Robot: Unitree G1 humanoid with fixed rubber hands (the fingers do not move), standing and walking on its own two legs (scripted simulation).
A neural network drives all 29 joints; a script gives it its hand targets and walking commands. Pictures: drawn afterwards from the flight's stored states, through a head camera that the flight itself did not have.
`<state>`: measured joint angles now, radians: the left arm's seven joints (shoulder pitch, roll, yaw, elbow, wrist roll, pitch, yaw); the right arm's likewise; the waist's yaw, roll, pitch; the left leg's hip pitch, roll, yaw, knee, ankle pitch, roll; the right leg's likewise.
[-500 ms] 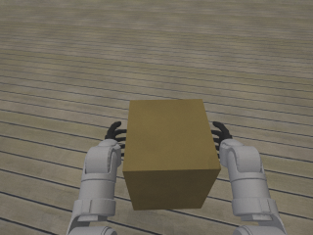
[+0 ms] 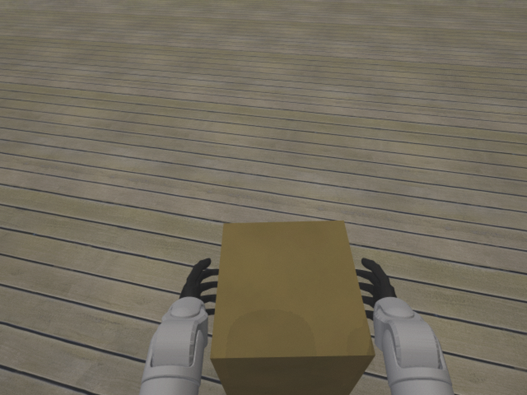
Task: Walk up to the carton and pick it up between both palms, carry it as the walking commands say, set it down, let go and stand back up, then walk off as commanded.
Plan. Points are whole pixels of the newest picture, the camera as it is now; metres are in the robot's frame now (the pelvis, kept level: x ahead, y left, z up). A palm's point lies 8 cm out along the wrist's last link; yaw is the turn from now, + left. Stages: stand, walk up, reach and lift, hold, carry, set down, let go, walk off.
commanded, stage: hold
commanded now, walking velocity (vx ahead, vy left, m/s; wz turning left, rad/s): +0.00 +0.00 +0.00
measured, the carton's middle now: (285, 315) +0.29 -0.03 -0.05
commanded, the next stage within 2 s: set down in 0.62 s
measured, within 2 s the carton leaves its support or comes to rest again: neither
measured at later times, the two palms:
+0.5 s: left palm (193, 277) +0.30 +0.11 +0.06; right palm (386, 277) +0.28 -0.17 +0.06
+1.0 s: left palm (192, 285) +0.32 +0.13 +0.01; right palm (369, 284) +0.30 -0.16 +0.01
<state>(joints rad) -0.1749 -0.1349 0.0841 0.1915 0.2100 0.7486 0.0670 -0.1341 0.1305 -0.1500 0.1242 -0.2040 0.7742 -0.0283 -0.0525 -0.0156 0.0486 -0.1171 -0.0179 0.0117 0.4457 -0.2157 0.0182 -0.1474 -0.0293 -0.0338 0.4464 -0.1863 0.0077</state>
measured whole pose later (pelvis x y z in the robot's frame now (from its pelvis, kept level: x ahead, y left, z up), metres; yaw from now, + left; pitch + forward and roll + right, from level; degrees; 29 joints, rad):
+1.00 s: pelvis +0.01 +0.00 +0.00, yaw -3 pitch -4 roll +0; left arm -0.34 -0.17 0.29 0.42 0.33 0.59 0.01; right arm -0.33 0.17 -0.28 0.40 -0.32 0.61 0.00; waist -0.01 0.00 0.06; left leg -0.14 -0.03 0.01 0.45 -0.24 0.03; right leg -0.19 0.00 0.03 0.44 -0.18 0.01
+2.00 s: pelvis -0.04 +0.00 -0.11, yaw -3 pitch +30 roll +0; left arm -0.69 -0.10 0.42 0.61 0.27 0.28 -0.03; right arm -0.59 0.22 -0.47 0.44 -0.30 0.31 -0.06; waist 0.00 0.01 -0.12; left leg -1.27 -0.03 0.01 1.15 -0.41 0.02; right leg -1.31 0.01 0.02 1.12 -0.34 0.00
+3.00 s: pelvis -0.06 +0.00 -0.26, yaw -2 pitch +44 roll -1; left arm -1.05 0.05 0.37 0.78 0.21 0.30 0.02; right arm -0.92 0.13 -0.52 0.55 -0.22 0.32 -0.12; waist -0.02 0.00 -0.13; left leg -1.93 -0.05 -0.01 1.71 -0.54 0.01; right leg -1.96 0.03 0.02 1.66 -0.47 0.03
